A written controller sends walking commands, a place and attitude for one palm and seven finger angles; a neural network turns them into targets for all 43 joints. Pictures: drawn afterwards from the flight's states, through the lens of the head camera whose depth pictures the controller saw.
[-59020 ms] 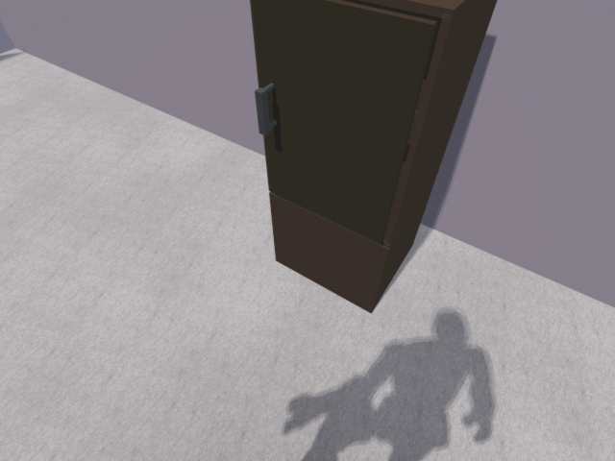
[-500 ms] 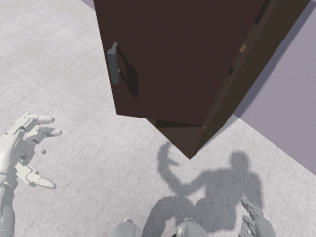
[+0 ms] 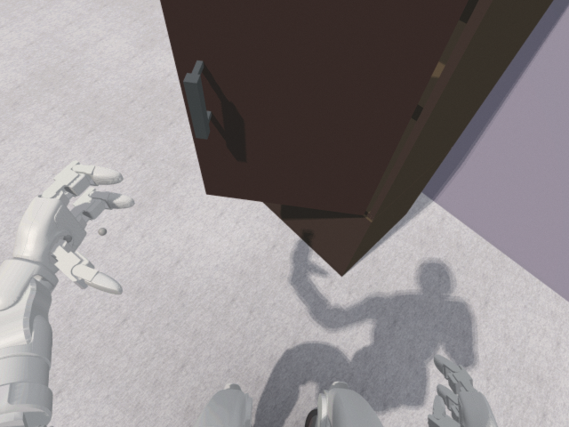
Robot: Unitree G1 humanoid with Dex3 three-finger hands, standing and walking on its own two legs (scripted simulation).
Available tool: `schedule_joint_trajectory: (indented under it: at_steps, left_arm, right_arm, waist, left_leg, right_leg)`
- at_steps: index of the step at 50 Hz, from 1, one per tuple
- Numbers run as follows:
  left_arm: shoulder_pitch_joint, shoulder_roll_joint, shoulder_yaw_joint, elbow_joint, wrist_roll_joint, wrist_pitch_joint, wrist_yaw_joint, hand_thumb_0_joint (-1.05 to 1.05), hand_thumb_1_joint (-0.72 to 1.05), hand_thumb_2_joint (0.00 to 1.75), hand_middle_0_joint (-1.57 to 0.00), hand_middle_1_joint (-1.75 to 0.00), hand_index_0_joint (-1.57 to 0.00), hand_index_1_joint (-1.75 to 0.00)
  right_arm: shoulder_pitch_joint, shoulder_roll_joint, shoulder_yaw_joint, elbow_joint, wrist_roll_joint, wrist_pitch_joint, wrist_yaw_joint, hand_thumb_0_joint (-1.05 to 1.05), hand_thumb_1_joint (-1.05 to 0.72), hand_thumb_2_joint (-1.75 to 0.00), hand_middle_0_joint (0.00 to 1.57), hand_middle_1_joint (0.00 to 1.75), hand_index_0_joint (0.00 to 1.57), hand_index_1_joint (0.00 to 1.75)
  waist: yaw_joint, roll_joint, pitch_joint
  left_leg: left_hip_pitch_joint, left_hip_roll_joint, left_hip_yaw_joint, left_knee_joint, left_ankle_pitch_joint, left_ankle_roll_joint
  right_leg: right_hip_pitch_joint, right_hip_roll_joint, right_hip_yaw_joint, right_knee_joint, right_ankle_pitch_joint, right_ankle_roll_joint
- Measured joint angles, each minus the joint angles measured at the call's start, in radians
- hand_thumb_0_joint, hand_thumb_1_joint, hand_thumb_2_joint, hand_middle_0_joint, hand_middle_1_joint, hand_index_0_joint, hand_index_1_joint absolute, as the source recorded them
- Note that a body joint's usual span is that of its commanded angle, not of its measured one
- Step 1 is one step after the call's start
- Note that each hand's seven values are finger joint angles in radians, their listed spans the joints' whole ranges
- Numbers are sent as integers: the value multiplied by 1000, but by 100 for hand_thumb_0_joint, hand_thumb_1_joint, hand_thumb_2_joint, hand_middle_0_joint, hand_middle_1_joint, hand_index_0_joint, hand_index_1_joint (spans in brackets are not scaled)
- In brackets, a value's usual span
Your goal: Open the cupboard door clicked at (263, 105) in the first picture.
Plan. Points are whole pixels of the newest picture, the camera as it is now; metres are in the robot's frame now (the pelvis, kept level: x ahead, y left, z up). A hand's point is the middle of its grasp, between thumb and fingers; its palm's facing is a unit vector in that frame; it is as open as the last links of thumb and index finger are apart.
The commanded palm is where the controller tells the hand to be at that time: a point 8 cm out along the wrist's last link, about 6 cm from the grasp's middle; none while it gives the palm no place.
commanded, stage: move the hooked fingers beside the handle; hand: left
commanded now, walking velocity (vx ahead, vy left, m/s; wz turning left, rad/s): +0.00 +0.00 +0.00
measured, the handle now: (200, 100) +0.61 +0.17 +0.05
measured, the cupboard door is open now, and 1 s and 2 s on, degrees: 40 40 40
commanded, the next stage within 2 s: none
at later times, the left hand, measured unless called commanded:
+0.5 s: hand (119, 181) +0.43 +0.26 +0.05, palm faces -0.09 -1.00 -0.01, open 14.0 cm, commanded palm +0.41 +0.31 +0.06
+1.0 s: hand (136, 138) +0.51 +0.25 +0.06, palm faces -0.09 -1.00 -0.01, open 14.0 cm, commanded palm +0.50 +0.30 +0.05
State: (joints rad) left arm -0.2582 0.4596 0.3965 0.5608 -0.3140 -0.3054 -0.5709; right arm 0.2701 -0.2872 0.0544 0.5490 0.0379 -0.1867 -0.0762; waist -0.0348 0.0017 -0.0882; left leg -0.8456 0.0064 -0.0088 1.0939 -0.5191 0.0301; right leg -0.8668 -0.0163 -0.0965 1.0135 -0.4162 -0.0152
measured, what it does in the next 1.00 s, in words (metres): stands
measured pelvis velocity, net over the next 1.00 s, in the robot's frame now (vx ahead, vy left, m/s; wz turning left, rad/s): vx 0.00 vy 0.02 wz -0.05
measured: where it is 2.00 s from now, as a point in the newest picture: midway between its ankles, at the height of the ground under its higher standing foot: outside the picture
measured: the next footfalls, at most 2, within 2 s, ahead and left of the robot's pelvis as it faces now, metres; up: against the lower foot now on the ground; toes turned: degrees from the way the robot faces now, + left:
none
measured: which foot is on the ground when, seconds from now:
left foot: down 0.00-1.00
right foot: down 0.00-1.00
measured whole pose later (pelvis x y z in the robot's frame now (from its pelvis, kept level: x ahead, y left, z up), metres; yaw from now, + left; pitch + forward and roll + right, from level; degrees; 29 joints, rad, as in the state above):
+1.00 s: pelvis +0.00 +0.02 -0.02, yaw -3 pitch +24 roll -4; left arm -0.87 0.70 0.51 1.16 -0.14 -0.37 -0.52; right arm 0.37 -0.29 0.07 0.60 0.01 0.03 -0.03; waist -0.18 0.00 -0.09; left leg -1.04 0.03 0.01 1.16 -0.54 0.05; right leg -1.06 0.01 -0.07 1.04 -0.40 0.01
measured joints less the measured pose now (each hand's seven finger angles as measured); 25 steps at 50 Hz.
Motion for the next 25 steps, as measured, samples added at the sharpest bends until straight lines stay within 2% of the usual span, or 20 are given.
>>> schedule_joint_trajectory:
  at_steps: [5, 9, 18, 25]
  left_arm:
    - [-63, 36, 35, 72, 12, 20, 10, -1, -50, 30, -30, -120, -30, -120]
    - [-78, 62, 58, 133, 18, 29, 13, -1, -49, 30, -30, -120, -30, -120]
    - [-168, 76, 82, 238, 31, -42, -8, -1, -49, 30, -30, -120, -29, -120]
    - [-293, 114, 87, 355, 71, -40, -12, -1, -50, 30, -30, -120, -30, -120]
  right_arm:
    - [22, 5, 1, -1, 0, 30, 11, 1, -90, -90, 20, 30, 20, 30]
    - [53, 0, -3, -5, 2, 54, 21, 1, -90, -90, 20, 30, 20, 30]
    - [78, -11, -16, 34, -3, 87, 24, 1, -91, -90, 20, 30, 20, 30]
    - [61, -9, -13, 38, -6, 109, 23, 1, -91, -90, 20, 30, 20, 30]
  waist:
    - [-27, -2, -11]
    - [-38, 4, -20]
    - [-42, -4, -19]
    - [-65, -11, -15]
  left_leg:
    - [-3, 8, 15, -17, 2, -2]
    - [-2, 12, 26, -32, 3, -2]
    - [-34, 16, 23, -17, -5, -2]
    - [-68, 19, 18, 3, -9, 1]
  right_leg:
    - [-14, 9, 15, -9, 5, -1]
    - [-20, 14, 25, -20, 8, -1]
    - [-50, 17, 23, -10, 2, -1]
    - [-78, 20, 18, -1, 4, 0]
